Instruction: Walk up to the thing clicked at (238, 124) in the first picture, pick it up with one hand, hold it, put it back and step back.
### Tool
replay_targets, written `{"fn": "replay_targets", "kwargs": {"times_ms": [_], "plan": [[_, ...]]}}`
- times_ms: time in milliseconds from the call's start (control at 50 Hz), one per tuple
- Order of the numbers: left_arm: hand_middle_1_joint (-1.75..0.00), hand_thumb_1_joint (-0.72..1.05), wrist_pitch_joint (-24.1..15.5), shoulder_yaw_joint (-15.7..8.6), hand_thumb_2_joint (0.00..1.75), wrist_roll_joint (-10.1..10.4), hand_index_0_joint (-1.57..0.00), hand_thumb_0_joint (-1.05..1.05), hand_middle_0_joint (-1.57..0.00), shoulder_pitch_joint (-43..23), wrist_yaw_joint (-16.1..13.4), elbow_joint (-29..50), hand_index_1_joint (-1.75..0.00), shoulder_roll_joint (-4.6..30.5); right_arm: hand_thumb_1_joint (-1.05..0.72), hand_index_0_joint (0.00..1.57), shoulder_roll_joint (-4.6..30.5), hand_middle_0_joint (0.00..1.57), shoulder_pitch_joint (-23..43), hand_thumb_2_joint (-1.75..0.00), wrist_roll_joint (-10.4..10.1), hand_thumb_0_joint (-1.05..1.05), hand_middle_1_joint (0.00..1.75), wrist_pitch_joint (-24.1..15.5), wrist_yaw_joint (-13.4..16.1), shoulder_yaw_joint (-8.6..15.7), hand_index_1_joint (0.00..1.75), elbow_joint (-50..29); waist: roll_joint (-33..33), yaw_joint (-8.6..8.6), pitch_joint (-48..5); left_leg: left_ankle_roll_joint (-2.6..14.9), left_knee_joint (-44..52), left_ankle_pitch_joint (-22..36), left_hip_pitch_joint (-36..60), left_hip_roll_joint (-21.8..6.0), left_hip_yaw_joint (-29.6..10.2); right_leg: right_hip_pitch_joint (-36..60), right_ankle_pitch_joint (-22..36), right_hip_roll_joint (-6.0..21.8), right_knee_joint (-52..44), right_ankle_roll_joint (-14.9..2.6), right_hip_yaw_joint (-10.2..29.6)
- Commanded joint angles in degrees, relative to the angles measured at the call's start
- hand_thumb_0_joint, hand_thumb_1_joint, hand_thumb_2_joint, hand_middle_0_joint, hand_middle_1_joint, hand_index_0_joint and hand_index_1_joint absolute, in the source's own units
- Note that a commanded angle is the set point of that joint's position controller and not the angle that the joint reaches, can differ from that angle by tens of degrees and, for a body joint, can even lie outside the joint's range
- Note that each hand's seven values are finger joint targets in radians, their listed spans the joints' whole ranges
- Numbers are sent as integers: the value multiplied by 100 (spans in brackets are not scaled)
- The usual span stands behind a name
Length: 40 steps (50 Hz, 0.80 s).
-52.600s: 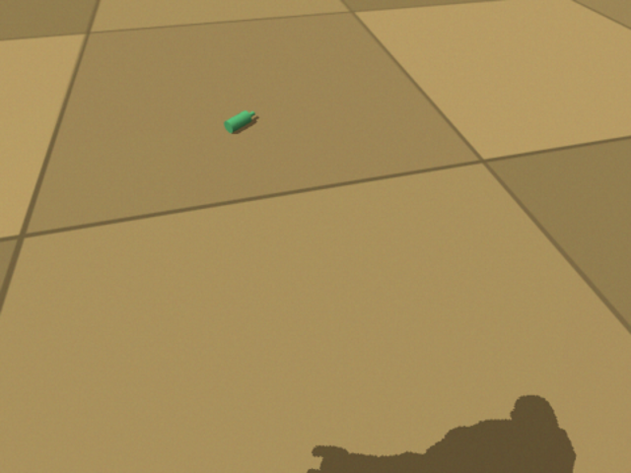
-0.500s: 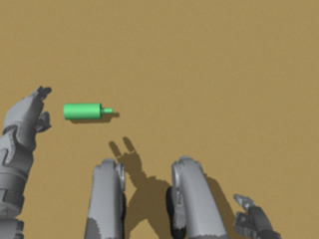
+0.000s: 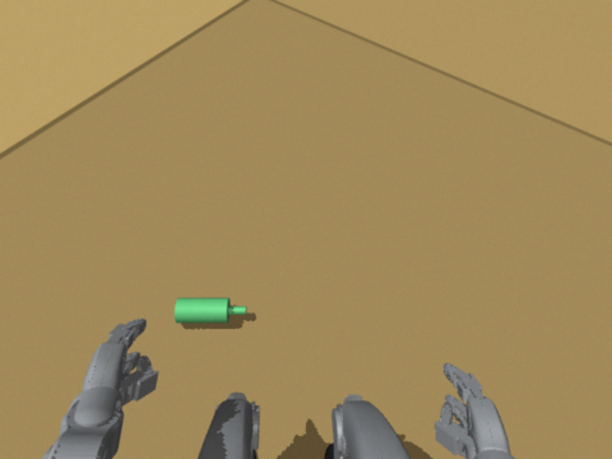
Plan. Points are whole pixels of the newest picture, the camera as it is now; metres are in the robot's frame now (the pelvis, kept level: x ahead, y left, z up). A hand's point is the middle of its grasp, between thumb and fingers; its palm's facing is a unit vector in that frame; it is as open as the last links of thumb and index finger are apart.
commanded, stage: home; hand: left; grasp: from above
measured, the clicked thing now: (212, 310) +0.53 +0.22 -0.61
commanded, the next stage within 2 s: none
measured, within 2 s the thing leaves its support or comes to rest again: neither
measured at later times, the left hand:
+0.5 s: hand (132, 416) +0.19 +0.18 +0.02, palm faces +0.10 -0.97 -0.20, open 7.4 cm
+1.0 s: hand (137, 411) +0.19 +0.18 +0.02, palm faces +0.08 -0.98 -0.20, open 7.4 cm
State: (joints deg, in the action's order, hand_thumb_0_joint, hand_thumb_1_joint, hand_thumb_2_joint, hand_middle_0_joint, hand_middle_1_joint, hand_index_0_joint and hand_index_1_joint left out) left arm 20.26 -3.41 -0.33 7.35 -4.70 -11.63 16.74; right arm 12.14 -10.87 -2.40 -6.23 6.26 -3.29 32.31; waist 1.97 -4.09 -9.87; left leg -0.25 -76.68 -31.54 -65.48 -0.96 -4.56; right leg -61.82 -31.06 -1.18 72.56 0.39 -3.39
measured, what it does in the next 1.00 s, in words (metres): rises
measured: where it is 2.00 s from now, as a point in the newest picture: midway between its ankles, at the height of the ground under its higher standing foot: outside the picture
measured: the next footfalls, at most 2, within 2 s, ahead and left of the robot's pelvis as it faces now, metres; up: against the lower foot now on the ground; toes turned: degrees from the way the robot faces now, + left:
none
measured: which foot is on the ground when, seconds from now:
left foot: down 0.00-1.00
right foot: down 0.00-1.00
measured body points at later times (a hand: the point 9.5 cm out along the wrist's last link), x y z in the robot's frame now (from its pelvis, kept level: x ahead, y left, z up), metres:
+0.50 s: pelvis +0.04 +0.00 +0.07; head +0.06 +0.00 +0.52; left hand +0.18 +0.23 +0.04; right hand +0.22 -0.24 +0.01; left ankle +0.04 +0.11 -0.61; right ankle +0.04 -0.13 -0.61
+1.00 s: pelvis +0.04 -0.01 +0.07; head +0.06 +0.00 +0.52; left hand +0.19 +0.23 +0.04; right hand +0.20 -0.25 +0.00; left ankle +0.04 +0.11 -0.61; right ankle +0.04 -0.13 -0.61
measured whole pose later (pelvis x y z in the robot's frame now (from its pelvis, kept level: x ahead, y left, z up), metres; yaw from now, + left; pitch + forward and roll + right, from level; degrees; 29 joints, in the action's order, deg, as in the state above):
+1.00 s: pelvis +0.04 -0.01 +0.07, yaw +2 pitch +10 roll -3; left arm 26.0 -1.7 3.3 28.5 -1.4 6.7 12.7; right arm 12.7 -17.2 -0.4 -13.7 10.4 -2.1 31.1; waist 2.8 -2.3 -9.0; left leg -0.5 -57.3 -27.7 -39.6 -0.9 -4.0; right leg -36.1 -27.3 -0.9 53.4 0.1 -2.9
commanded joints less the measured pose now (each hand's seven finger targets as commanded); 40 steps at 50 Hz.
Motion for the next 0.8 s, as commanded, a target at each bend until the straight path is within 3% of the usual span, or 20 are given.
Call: {"fn": "replay_targets", "kwargs": {"times_ms": [0,20,60,120,240,380,400,580,780], "plan": [[-30,90,-66,-402,90,272,-20,0,-20,80,-51,1517,-30,564,-90,20,748,20,-94,-90,19,0,30,-392,278,267,30,-763,383,-30,-1479,116,1844,1074,2195,16,-43,1635,1203,-55,-1635,-119,79],[-30,90,-13,-314,90,304,-20,0,-20,311,-32,1604,-30,453,-90,20,723,20,-133,-90,20,0,30,-419,315,261,30,-795,365,-59,-1339,124,1936,1175,2277,39,13,1775,1286,-55,-1808,-117,88],[-30,90,80,-409,90,392,-20,0,-20,751,-20,1892,-30,436,-90,20,691,20,-233,-90,34,0,30,-481,380,275,30,-874,344,10,-1337,124,2105,1433,2531,72,98,2181,1478,-59,-2076,-111,91],[-30,90,167,-311,90,434,-20,0,-20,1214,19,2301,-30,310,-90,20,653,20,-241,-90,63,0,30,-563,444,275,30,-978,338,44,-1072,113,2350,1720,2802,89,151,2480,1717,-76,-2336,-99,37],[-30,90,278,-203,90,399,-20,0,-20,2029,129,2776,-30,154,-90,20,646,20,-261,-90,108,0,30,-707,505,327,30,-1137,62,90,-621,141,2683,1917,3082,100,174,2744,1842,-103,-2663,-87,-50],[-30,90,285,-103,90,345,-20,0,-20,1986,288,2902,-30,136,-90,20,701,20,-192,-90,167,0,30,-890,512,362,30,-1142,-47,80,-135,152,2907,1427,3107,120,159,2658,1352,-73,-2862,-54,-73],[-30,90,273,-123,90,315,-20,0,-20,1956,299,2866,-30,136,-90,20,712,20,-191,-90,180,0,30,-917,509,389,30,-1154,25,32,-190,144,2895,1459,3158,112,172,2621,1377,-75,-2819,-67,-63],[-30,90,223,-186,90,292,-20,0,-20,1990,314,2959,-30,213,-90,20,727,20,-172,-90,211,0,30,-1045,488,400,30,-1089,134,137,-452,124,2802,1727,3285,148,189,2815,1669,-34,-2770,-40,-22],[-30,90,262,-154,90,296,-20,0,-20,2020,294,2884,-30,193,-90,20,750,20,-157,-90,194,0,30,-1051,486,399,30,-1054,48,163,-355,127,2837,1708,3234,125,160,2823,1632,-43,-2774,-48,-25]]}}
